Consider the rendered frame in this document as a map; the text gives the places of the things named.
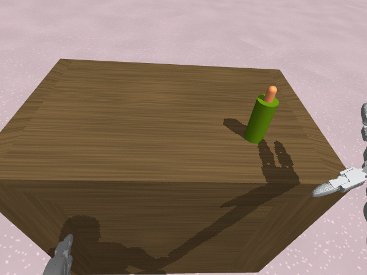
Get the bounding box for left robot hand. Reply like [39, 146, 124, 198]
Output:
[43, 234, 73, 275]

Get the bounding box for right robot hand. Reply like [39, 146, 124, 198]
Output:
[311, 103, 367, 197]

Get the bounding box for bottle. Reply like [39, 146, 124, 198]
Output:
[244, 86, 279, 144]

